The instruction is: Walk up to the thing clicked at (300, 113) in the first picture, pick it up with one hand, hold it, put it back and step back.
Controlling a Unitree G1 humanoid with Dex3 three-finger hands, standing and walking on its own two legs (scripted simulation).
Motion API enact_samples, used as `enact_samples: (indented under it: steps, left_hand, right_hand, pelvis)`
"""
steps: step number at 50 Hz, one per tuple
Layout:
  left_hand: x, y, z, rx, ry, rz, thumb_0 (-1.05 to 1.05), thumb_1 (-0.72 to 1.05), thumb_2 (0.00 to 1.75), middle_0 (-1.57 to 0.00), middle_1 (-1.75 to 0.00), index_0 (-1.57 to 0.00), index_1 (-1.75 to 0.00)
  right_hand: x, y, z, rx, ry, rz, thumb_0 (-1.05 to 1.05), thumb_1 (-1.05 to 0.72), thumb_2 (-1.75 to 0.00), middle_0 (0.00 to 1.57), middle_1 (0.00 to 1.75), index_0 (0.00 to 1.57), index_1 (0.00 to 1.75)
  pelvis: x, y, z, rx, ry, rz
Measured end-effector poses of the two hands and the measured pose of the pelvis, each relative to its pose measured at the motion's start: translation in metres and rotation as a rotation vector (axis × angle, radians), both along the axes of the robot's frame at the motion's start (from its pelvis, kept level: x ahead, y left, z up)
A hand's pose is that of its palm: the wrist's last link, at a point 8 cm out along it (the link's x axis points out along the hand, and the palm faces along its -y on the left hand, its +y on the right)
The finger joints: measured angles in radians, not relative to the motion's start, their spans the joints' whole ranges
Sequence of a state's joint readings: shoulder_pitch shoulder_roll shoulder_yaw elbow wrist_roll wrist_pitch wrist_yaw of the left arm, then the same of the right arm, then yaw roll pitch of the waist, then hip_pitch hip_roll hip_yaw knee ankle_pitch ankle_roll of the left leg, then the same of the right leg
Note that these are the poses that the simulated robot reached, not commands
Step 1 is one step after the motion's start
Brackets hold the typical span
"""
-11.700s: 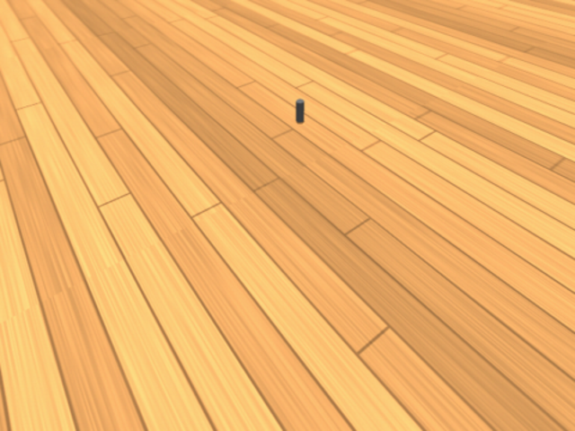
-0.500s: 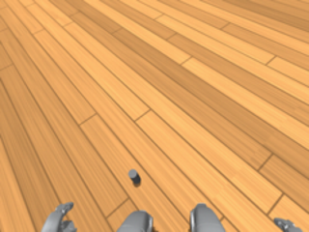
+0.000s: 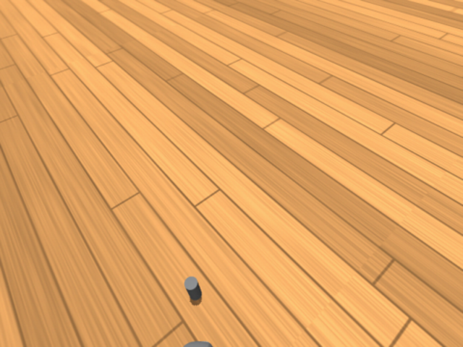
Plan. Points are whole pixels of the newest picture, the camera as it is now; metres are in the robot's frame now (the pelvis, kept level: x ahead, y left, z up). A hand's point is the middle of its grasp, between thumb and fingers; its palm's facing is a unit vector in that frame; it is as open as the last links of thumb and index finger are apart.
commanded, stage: walk up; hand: left
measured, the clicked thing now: (193, 288) +0.43 +0.21 -0.69
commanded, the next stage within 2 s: none
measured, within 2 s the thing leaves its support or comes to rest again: neither
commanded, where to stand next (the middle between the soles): +0.08 +0.03 m, yaw -3 degrees
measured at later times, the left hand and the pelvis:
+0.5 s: hand out of the picture +0.07 +0.27 -0.16, palm faces -0.10 -0.91 -0.40, open 7.4 cm; pelvis -0.01 +0.00 -0.01, yaw -5 degrees
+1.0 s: hand out of the picture +0.15 +0.26 -0.14, palm faces -0.07 -0.93 -0.36, open 7.4 cm; pelvis +0.02 +0.01 +0.01, yaw -3 degrees
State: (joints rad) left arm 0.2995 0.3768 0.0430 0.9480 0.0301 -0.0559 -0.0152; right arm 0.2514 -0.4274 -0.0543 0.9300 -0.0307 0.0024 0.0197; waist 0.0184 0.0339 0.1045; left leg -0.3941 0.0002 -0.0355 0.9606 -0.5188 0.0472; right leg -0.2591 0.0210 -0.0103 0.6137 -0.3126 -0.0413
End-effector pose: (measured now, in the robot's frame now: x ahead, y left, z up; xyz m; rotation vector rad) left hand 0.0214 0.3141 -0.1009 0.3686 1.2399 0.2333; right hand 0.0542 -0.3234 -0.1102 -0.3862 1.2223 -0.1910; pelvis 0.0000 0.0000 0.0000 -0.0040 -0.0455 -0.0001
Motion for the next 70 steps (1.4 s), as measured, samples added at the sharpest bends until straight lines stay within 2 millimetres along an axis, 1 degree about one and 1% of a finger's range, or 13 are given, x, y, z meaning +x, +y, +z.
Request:
enact_samples:
  steps: [4, 7, 12, 15, 19, 23, 27, 32, 36, 45, 49, 59, 70]
  left_hand:
    - [0.002, 0.002, 0.002, -0.014, 0.009, -0.004, 0.0, 0.9, 0.9, -0.2, -0.3, -0.21, -0.3]
    - [0.012, 0.01, -0.008, -0.023, 0.015, -0.002, 0.0, 0.9, 0.9, -0.2, -0.3, -0.21, -0.3]
    - [0.042, 0.021, -0.023, -0.029, -0.012, -0.008, 0.0, 0.9, 0.9, -0.2, -0.3, -0.21, -0.3]
    - [0.057, 0.021, -0.024, -0.026, -0.037, -0.032, 0.0, 0.9, 0.9, -0.2, -0.3, -0.2, -0.3]
    - [0.063, 0.017, -0.021, -0.018, -0.047, -0.069, 0.0, 0.91, 0.9, -0.2, -0.3, -0.2, -0.3]
    - [0.05, 0.006, -0.018, 0.005, -0.03, -0.083, 0.0, 0.91, 0.9, -0.2, -0.3, -0.2, -0.3]
    - [0.038, -0.004, -0.011, 0.003, 0.01, -0.078, 0.0, 0.9, 0.9, -0.2, -0.3, -0.2, -0.3]
    - [0.047, -0.011, -0.012, -0.02, 0.008, -0.078, 0.0, 0.9, 0.9, -0.2, -0.3, -0.21, -0.3]
    - [0.064, -0.016, -0.011, -0.037, -0.027, -0.089, 0.01, 0.9, 0.9, -0.2, -0.3, -0.21, -0.3]
    - [0.108, -0.012, -0.005, -0.05, -0.111, -0.102, 0.0, 0.9, 0.9, -0.2, -0.3, -0.21, -0.3]
    - [0.117, -0.009, -0.001, -0.049, -0.123, -0.095, 0.0, 0.9, 0.9, -0.2, -0.3, -0.2, -0.3]
    - [0.104, -0.007, 0.003, -0.037, -0.06, -0.061, 0.0, 0.9, 0.9, -0.2, -0.3, -0.2, -0.3]
    - [0.088, 0.001, -0.005, -0.046, -0.023, -0.04, 0.0, 0.9, 0.9, -0.2, -0.3, -0.21, -0.3]
  right_hand:
    - [0.029, 0.009, 0.008, 0.003, -0.067, 0.022, 0.01, -0.9, -0.9, 0.2, 0.3, 0.2, 0.3]
    - [0.047, 0.018, 0.007, -0.005, -0.119, 0.016, 0.01, -0.9, -0.9, 0.2, 0.3, 0.2, 0.3]
    - [0.055, 0.037, 0.004, -0.013, -0.157, 0.012, 0.01, -0.9, -0.9, 0.2, 0.3, 0.2, 0.3]
    - [0.051, 0.04, 0.006, -0.011, -0.172, 0.006, 0.01, -0.9, -0.9, 0.2, 0.3, 0.2, 0.3]
    - [0.04, 0.028, 0.004, -0.012, -0.178, -0.004, 0.01, -0.9, -0.9, 0.2, 0.3, 0.21, 0.3]
    - [0.021, 0.007, -0.006, -0.011, -0.145, -0.046, 0.01, -0.9, -0.9, 0.2, 0.3, 0.21, 0.3]
    - [0.0, -0.002, -0.009, 0.0, -0.075, -0.095, 0.01, -0.9, -0.9, 0.2, 0.3, 0.2, 0.3]
    - [-0.022, 0.002, -0.013, 0.01, 0.005, -0.108, 0.01, -0.9, -0.9, 0.2, 0.3, 0.2, 0.3]
    - [-0.025, 0.011, -0.012, 0.039, 0.036, -0.113, 0.01, -0.9, -0.9, 0.2, 0.3, 0.2, 0.3]
    - [0.003, 0.031, -0.006, 0.061, -0.014, -0.101, 0.01, -0.9, -0.9, 0.2, 0.3, 0.2, 0.3]
    - [0.018, 0.035, 0.0, 0.064, -0.032, -0.083, 0.01, -0.9, -0.9, 0.2, 0.3, 0.2, 0.3]
    - [0.052, 0.03, 0.006, 0.062, -0.067, -0.064, 0.01, -0.9, -0.9, 0.2, 0.3, 0.2, 0.3]
    - [0.06, 0.024, 0.007, 0.053, -0.056, -0.057, 0.01, -0.9, -0.9, 0.2, 0.3, 0.2, 0.3]
  pelvis:
    - [0.006, 0.008, 0.005, 0.013, -0.003, -0.006]
    - [0.01, 0.017, -0.002, 0.013, -0.008, -0.013]
    - [0.005, 0.024, -0.011, 0.012, -0.014, -0.03]
    - [-0.001, 0.02, -0.011, 0.008, -0.008, -0.047]
    - [-0.009, 0.012, -0.014, 0.007, 0.005, -0.066]
    - [-0.012, 0.002, -0.017, -0.015, 0.003, -0.072]
    - [-0.006, 0.0, -0.009, 0.009, 0.011, -0.081]
    - [0.001, 0.002, -0.006, 0.026, 0.01, -0.064]
    - [0.004, 0.001, -0.002, 0.006, 0.009, -0.059]
    - [0.014, 0.01, 0.003, 0.0, 0.006, -0.051]
    - [0.017, 0.01, 0.007, -0.003, 0.013, -0.05]
    - [0.025, 0.008, 0.013, -0.002, 0.017, -0.041]
    - [0.04, 0.011, 0.008, -0.001, 0.014, -0.03]
